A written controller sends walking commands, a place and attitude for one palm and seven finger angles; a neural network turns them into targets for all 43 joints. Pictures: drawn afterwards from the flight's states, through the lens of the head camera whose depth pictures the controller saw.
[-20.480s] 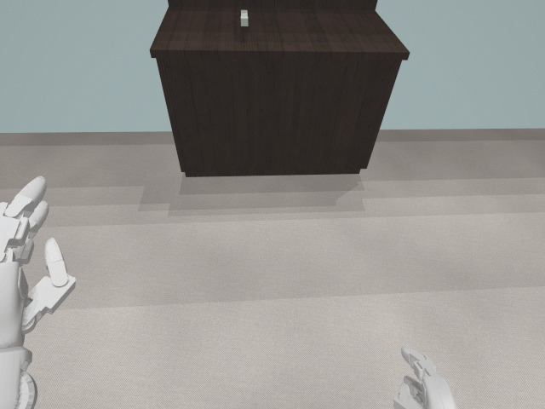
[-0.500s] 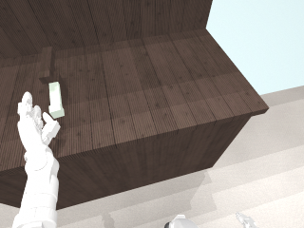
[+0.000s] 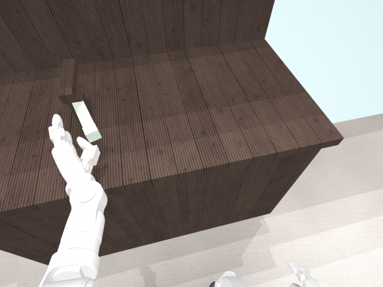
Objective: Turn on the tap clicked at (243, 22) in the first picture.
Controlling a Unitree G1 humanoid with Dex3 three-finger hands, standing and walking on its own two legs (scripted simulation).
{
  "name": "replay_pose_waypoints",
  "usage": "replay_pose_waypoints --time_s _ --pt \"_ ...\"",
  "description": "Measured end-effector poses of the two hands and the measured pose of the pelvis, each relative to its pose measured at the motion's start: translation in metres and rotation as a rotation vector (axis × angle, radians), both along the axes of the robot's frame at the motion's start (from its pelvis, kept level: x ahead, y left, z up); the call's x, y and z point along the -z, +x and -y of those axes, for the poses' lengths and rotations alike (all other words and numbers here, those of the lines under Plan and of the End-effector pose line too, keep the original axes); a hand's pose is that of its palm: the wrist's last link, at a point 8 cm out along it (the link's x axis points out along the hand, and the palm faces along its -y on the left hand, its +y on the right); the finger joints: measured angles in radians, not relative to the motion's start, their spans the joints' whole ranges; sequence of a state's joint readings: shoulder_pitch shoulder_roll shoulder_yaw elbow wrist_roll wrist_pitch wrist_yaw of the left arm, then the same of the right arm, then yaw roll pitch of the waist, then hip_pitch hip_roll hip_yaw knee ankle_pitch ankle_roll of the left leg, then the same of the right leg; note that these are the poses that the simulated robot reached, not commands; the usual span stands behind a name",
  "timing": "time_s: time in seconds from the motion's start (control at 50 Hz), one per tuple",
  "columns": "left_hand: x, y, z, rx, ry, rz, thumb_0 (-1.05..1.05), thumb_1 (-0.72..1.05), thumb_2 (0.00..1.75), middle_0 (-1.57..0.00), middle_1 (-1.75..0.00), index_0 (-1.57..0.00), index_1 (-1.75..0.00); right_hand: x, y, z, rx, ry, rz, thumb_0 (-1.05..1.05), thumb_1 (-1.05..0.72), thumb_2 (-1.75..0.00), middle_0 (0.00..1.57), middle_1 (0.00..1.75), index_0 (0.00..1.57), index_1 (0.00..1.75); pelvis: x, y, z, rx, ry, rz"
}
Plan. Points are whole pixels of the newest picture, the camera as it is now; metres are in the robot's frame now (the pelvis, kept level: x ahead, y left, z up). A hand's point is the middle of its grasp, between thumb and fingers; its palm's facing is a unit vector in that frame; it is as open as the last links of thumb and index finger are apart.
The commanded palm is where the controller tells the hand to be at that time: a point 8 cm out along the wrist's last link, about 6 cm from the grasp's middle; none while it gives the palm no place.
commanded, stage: push the lever round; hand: left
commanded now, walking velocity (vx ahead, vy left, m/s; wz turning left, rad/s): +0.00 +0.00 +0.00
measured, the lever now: (92, 132) +0.43 +0.24 +0.06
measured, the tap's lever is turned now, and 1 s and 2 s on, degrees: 18 48 77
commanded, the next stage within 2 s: lift the hand up off the lever in 1.82 s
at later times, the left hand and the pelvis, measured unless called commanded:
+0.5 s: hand (114, 140) +0.41 +0.19 +0.06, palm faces +0.69 -0.72 -0.08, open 7.7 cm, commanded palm +0.37 +0.21 +0.06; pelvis +0.00 -0.01 +0.00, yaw +0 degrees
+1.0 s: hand (127, 130) +0.44 +0.16 +0.05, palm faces +0.75 -0.65 -0.11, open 7.6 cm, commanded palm +0.39 +0.18 +0.06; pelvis +0.00 -0.01 -0.01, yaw +0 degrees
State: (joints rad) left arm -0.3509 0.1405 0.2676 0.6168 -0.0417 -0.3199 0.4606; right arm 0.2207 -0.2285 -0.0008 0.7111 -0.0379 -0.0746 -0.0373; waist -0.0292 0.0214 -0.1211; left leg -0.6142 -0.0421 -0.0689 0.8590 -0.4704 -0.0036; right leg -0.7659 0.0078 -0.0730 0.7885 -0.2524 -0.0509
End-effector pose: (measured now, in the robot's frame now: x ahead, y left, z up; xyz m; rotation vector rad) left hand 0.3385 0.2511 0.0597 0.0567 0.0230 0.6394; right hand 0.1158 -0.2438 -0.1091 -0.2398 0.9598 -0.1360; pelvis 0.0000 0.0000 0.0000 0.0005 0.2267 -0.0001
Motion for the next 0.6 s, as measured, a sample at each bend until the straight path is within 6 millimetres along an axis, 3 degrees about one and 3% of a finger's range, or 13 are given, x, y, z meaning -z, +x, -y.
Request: replay_pose_waypoints --time_s 0.6 --pt "-0.001 0.028 0.045 -0.146 0.007 -0.035 0.0 0.92 0.92 -0.15 -0.15 -0.15 -0.15 0.006 -0.028 0.017 0.044 -0.006 -0.071 0.01 -0.9 -0.9 0.2 0.3 0.2 0.3 0.001 -0.002 0.009 0.009 0.007 -0.024"
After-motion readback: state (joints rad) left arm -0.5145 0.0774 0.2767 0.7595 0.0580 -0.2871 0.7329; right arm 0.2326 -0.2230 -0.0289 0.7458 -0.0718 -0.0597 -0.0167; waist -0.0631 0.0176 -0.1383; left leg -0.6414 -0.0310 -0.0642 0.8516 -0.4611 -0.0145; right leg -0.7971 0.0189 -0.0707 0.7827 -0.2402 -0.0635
